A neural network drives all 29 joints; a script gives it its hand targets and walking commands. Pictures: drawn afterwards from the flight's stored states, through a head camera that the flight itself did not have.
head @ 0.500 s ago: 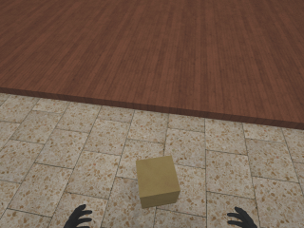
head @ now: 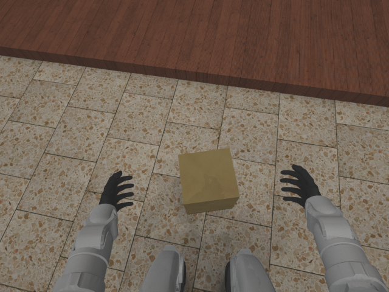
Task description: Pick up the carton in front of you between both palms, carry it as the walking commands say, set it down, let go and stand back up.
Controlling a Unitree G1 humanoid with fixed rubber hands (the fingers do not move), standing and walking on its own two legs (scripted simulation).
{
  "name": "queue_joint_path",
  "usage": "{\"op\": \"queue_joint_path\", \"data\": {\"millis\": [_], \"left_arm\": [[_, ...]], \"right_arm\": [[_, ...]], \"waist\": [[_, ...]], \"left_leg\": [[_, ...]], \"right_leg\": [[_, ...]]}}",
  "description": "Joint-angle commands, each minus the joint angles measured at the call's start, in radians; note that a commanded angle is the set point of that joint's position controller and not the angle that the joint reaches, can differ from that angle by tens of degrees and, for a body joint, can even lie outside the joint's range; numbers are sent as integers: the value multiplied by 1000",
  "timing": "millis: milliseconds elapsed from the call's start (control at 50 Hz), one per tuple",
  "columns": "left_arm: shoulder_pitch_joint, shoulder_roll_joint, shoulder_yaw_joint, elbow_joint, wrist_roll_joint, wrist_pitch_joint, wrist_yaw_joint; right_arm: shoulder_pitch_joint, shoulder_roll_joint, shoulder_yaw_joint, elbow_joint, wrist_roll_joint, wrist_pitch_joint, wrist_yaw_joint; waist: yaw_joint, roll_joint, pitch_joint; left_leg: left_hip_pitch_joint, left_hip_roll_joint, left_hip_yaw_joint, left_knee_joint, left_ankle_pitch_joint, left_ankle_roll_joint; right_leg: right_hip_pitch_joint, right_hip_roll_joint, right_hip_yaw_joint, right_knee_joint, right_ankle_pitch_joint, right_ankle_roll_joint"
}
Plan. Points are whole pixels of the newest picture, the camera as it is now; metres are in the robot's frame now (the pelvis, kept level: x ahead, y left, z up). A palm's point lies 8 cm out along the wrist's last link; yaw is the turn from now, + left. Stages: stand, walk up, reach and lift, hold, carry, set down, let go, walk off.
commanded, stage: reach and lift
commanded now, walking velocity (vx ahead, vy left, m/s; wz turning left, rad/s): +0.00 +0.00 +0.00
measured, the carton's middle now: (207, 183) +0.49 +0.01 -0.57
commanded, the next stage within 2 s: none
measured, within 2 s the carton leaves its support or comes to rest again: neither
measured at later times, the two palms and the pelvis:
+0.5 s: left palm (135, 148) +0.45 +0.20 -0.13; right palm (282, 129) +0.52 -0.19 -0.13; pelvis -0.03 -0.01 -0.04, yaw +0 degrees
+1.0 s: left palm (151, 170) +0.46 +0.20 -0.32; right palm (263, 159) +0.51 -0.18 -0.33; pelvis -0.04 +0.00 -0.17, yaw +2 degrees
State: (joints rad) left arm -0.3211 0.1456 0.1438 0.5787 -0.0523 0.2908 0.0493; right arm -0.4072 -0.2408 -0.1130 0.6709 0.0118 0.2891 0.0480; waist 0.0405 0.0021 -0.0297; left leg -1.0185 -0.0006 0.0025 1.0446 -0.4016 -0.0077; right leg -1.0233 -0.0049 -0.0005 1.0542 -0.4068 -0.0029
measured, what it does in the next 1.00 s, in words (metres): lowers itself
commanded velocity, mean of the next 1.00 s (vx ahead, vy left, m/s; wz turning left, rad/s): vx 0.00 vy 0.00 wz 0.00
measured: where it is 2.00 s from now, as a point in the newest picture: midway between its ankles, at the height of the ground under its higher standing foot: outside the picture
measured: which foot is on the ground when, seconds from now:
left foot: down 0.00-1.00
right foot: down 0.00-1.00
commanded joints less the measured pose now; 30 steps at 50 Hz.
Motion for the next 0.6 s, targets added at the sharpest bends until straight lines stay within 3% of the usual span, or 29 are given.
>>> {"op": "queue_joint_path", "data": {"millis": [0, 200, 340, 440, 520, 580], "left_arm": [[-199, 66, 54, -49, 6, 2, 21], [-654, 73, 154, 47, 28, -53, 74], [-883, 84, 202, 109, 29, -90, 92], [-972, 86, 251, 112, 55, -111, 87], [-935, 80, 280, 85, 79, -132, 70], [-897, 61, 300, 83, 94, -160, 51]], "right_arm": [[-249, -102, -42, -21, -4, 1, 3], [-767, -181, -95, 153, -19, -52, -3], [-1038, -239, -112, 279, -32, -92, -2], [-1162, -264, -132, 315, -66, -114, 6], [-1154, -254, -150, 288, -98, -127, 9], [-1118, -212, -169, 274, -117, -145, 14]], "waist": [[6, -32, -506], [35, -56, -690], [56, -73, -841], [67, -100, -954], [74, -134, -1092], [69, -146, -1071]], "left_leg": [[156, -40, 20, -98, 236, -33], [21, -45, 44, -78, 134, -47], [-39, -51, 57, -53, 173, -52], [-70, -62, 63, -32, 277, -53], [-97, -77, 66, -28, 439, -50], [-194, -82, 58, -20, 512, -48]], "right_leg": [[233, 41, 4, -101, 221, 10], [148, 51, 5, -83, 129, 15], [113, 58, 15, -56, 167, 12], [149, 65, 24, -27, 297, 12], [272, 69, 40, 7, 545, 11], [274, 62, 64, 33, 679, 11]]}}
